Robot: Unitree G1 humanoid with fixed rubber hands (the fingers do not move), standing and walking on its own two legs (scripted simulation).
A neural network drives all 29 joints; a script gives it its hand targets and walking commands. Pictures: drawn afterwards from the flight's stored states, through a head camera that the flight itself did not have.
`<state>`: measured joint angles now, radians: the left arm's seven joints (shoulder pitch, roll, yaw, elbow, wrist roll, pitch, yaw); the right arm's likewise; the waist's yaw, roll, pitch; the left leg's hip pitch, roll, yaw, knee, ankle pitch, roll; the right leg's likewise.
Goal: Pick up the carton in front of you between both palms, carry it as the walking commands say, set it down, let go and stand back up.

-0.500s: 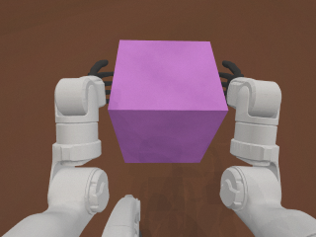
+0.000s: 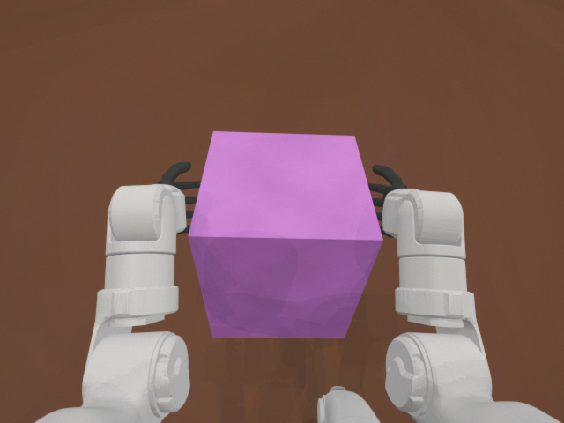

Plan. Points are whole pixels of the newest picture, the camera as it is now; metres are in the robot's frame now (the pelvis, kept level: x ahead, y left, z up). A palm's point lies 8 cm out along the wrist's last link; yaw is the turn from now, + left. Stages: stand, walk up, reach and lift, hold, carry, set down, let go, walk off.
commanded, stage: carry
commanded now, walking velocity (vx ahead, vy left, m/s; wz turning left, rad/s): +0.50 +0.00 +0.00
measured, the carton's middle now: (281, 239) +0.36 +0.00 +0.02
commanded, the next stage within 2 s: hold in 1.78 s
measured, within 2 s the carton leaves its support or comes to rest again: neither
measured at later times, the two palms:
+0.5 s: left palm (205, 125) +0.53 +0.13 +0.09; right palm (382, 131) +0.54 -0.17 +0.09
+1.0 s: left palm (196, 122) +0.58 +0.15 +0.06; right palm (358, 126) +0.59 -0.15 +0.06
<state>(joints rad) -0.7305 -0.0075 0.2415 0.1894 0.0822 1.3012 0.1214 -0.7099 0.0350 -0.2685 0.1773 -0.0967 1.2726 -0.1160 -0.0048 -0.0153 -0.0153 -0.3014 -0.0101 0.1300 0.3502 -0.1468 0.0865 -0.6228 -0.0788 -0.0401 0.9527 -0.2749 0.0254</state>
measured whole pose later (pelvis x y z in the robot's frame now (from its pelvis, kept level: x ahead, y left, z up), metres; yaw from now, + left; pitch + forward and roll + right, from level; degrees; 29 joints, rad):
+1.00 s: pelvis +0.33 +0.00 -0.02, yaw +1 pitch +3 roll +0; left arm -0.14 -0.13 0.10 -0.14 0.17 1.12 0.05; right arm -0.14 0.13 -0.11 -0.13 -0.16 1.10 -0.06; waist 0.00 0.00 -0.17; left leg -0.34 0.06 0.17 0.57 -0.28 0.02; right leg -0.25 -0.09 -0.14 0.56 -0.36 0.03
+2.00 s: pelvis +0.28 -0.01 +0.00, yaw -2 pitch -7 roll +0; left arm -0.22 -0.14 0.17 0.19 0.27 0.74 0.01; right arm -0.24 0.15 -0.20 0.23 -0.27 0.71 -0.01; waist 0.00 -0.02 0.05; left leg -0.14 0.02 0.05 0.40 -0.14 0.00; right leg -0.07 -0.01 -0.04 0.42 -0.23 -0.01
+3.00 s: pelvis +0.26 -0.01 -0.11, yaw -6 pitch +33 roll -1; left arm -0.61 -0.08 0.40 0.54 0.23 0.18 -0.02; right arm -0.60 0.16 -0.38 0.54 -0.20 0.16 -0.08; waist 0.04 -0.03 -0.12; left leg -1.33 -0.05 -0.08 1.10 -0.35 -0.02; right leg -1.28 0.09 0.07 1.11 -0.41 0.02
